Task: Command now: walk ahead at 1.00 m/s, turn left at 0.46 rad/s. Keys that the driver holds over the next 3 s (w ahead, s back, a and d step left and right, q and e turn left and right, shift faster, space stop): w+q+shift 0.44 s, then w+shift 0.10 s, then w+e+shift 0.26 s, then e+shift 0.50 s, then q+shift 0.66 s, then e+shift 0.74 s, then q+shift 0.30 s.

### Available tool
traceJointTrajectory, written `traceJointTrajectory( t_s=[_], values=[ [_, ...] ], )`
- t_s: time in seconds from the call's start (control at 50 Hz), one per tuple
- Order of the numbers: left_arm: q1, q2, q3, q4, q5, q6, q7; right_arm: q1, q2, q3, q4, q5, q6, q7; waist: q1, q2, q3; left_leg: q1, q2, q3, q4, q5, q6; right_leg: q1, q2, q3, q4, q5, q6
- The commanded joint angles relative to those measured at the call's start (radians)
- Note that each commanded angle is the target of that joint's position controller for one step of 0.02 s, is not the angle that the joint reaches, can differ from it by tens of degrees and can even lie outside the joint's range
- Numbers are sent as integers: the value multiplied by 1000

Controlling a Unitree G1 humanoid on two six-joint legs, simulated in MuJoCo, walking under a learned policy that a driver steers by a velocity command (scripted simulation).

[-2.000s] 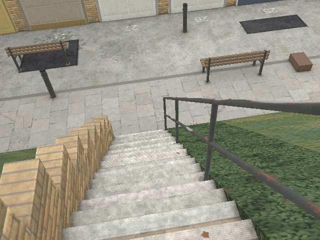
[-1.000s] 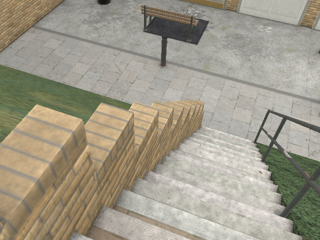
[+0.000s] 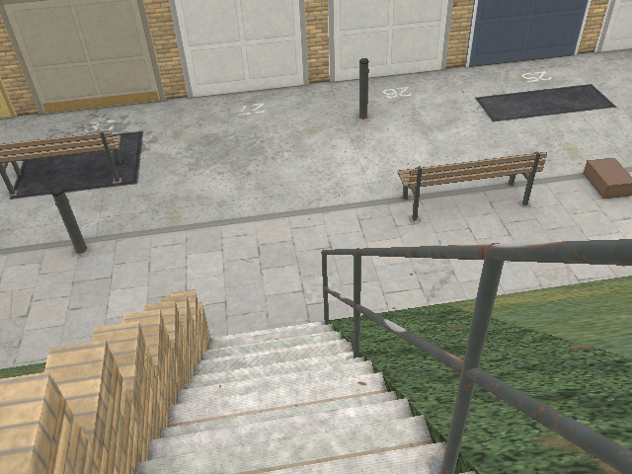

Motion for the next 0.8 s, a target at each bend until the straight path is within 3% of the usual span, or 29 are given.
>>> traceJointTrajectory(
  t_s=[0.02,0.04,0.06,0.08,0.1,0.14,0.16,0.2,0.22,0.26,0.28,0.32,0.38,0.42,0.44,0.46,0.48,0.52,0.54,0.56,0.58,0.62,0.66,0.68,0.72,0.74,0.76,0.78,0.8],
  values=[
    [-101,167,49,-52,36,-8,9,203,-119,-51,28,16,3,-21,-131,-210,143,194,-12,186,-92,-384,61,-138,-241,142,-96,936,-148],
    [-41,127,52,-13,58,3,14,296,-105,-46,72,42,-13,-9,-140,-146,166,285,15,73,-435,-406,98,-92,-172,27,220,1166,-119],
    [-138,156,72,10,50,21,21,474,-70,-52,110,48,-14,-1,-309,14,147,522,34,59,-591,-293,154,-316,-59,-100,733,913,-109],
    [-284,58,44,-84,57,19,16,547,-99,-28,150,50,-14,24,-286,205,238,650,47,2,-154,262,157,-825,70,-164,1027,199,-76],
    [-195,27,16,-189,58,5,20,469,-106,-4,139,59,-37,23,-98,196,186,679,75,-189,-53,593,126,-958,-13,-42,689,257,-73],
    [-197,35,16,-164,55,-13,-1,489,-119,-16,174,28,-57,-2,-63,34,35,558,160,-387,-94,-163,223,-931,-89,109,303,446,-19],
    [-259,72,17,-174,48,-21,-7,390,-215,-36,132,19,-63,-23,-51,144,18,449,197,-570,-168,-459,287,-913,-105,134,157,540,29],
    [-315,93,22,-151,38,-3,-15,252,-95,4,71,12,-56,-52,-13,50,34,-9,94,-524,-237,-438,292,-443,-59,92,-220,920,109],
    [-189,85,20,-74,35,3,-14,227,-133,-3,70,13,-55,-49,35,96,-21,-55,84,-470,-155,-213,272,-294,-39,44,-112,1018,91],
    [-348,156,35,-102,24,-24,-26,310,-131,-12,70,51,-79,-64,-45,-35,-5,145,1,-464,5,-551,246,-431,-48,102,-413,1315,64],
    [-407,103,10,-140,32,-35,-35,278,-85,-1,59,60,-80,-66,-58,-92,14,-17,-76,-397,2,-800,217,-230,-24,75,-632,1517,64],
    [-400,43,0,-153,3,-28,-44,232,-67,2,60,50,-63,-51,-89,-8,70,-132,-122,-324,38,-834,196,23,21,21,-768,1472,65],
    [-181,49,14,-111,-9,-42,-19,224,-60,-1,82,5,-43,-48,-64,122,68,-42,-133,-374,299,-692,193,144,4,113,-795,1413,31],
    [166,123,52,-24,-33,-56,-6,148,-100,-16,74,4,-18,-48,113,-2,55,-77,-179,-230,736,-381,186,423,-71,106,-1149,1289,22],
    [150,148,69,-18,-33,-51,-5,194,-65,-22,78,12,-20,-39,67,-155,122,-232,-255,-176,1069,-831,165,530,-225,253,-1288,1446,-27],
    [98,136,49,-48,-7,-49,-32,262,19,-1,25,51,-18,-36,-48,-306,38,-621,-212,-59,1189,-1208,149,849,-362,269,-688,1975,-29],
    [170,139,58,-21,-25,-51,-56,304,28,16,45,14,-19,-51,-33,-307,-40,-772,-113,-23,1207,-1147,168,934,-421,304,-647,1859,-70],
    [256,113,63,26,-47,-46,-60,93,14,12,40,-40,-22,-47,55,-121,57,-753,-101,19,1197,-1049,181,556,-294,274,-737,1485,-75],
    [337,155,63,71,-18,-75,-56,114,27,11,15,-40,-33,-52,3,-245,67,-776,-47,-111,961,-775,165,467,-363,365,-681,1402,-102],
    [320,148,56,115,-32,-75,-52,48,26,14,1,-38,-33,-51,-17,-286,155,-859,-16,-148,830,-704,118,389,-408,470,-661,1396,-130],
    [195,72,22,63,-13,-69,-31,-46,2,14,-32,-18,-39,-40,-59,-145,222,-589,-3,-168,376,-429,34,-6,-400,459,-818,1019,-125],
    [43,178,31,21,-15,-45,-11,74,14,4,75,-37,-24,-19,-125,-180,108,-44,-71,71,506,-245,8,-353,-306,421,-798,891,-148],
    [64,106,18,28,-60,-63,1,-82,-9,-2,23,-28,-47,12,-98,-123,163,-202,-11,69,230,164,37,-225,-172,371,-626,659,-132],
    [4,95,20,19,-73,-71,11,-116,13,26,-14,-19,-68,28,-119,-46,163,118,11,78,-46,414,25,-427,-90,268,-636,476,-101],
    [94,188,49,51,-35,-68,7,-144,-6,20,-10,29,-61,33,-21,-139,188,327,-17,136,-203,192,-7,-359,-126,269,-614,536,-128],
    [-9,209,54,47,-34,-74,7,35,-58,-5,37,5,-42,8,-117,-273,85,503,-16,152,-34,235,-2,-365,-152,303,-403,670,-127],
    [-14,197,53,53,-23,-69,-1,274,-111,-28,103,7,-32,-10,-211,-274,19,592,4,151,-114,164,16,-283,-117,246,-149,873,-117],
    [21,184,63,72,-14,-45,6,386,-146,-50,145,1,-38,-13,-248,-206,39,677,85,15,-375,53,55,-276,-63,214,165,1041,-92],
    [31,203,85,79,0,-4,25,379,-152,-62,122,2,-41,-6,-289,-32,113,631,159,-14,-658,-32,98,-273,87,145,523,518,-99]
  ],
)
Next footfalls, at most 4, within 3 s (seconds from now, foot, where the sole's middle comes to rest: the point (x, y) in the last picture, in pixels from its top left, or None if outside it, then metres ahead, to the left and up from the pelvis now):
0.06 left None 0.11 0.13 -0.84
0.44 right None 0.36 -0.05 -1.04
0.80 left None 0.52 0.30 -1.25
1.20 right None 0.79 0.15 -1.46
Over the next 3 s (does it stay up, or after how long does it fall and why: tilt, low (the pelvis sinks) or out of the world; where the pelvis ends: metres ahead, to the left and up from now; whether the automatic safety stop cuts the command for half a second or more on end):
stays up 0.97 0.37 -0.95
